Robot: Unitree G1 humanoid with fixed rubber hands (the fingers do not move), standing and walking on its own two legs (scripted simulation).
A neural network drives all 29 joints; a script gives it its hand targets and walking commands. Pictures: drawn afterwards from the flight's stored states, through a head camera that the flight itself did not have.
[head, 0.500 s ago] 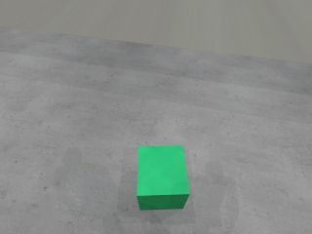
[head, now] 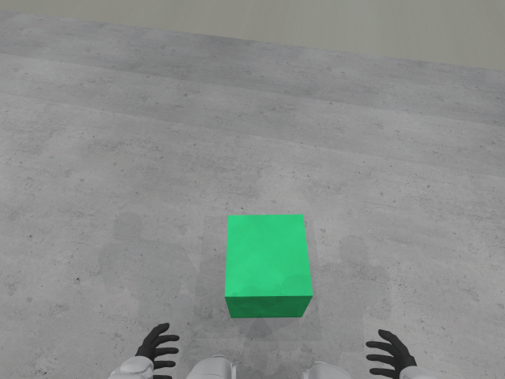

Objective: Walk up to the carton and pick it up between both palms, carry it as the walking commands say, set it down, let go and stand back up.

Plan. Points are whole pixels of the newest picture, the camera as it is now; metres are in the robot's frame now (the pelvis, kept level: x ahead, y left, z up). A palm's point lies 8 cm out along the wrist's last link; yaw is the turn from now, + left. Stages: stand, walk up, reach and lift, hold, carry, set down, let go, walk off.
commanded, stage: reach and lift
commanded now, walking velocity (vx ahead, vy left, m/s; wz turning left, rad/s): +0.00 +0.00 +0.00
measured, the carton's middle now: (266, 267) +0.51 -0.01 -0.60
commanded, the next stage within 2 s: none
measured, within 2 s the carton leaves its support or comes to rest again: neither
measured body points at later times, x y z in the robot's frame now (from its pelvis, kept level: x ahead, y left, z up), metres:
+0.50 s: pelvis -0.06 +0.00 -0.06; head +0.08 +0.01 +0.36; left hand +0.27 +0.24 -0.15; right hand +0.27 -0.21 -0.15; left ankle +0.02 +0.10 -0.70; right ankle +0.01 -0.12 -0.70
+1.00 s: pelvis -0.06 +0.00 -0.08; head +0.23 +0.01 +0.26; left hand +0.41 +0.23 -0.20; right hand +0.41 -0.20 -0.21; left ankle +0.02 +0.10 -0.70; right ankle +0.01 -0.12 -0.70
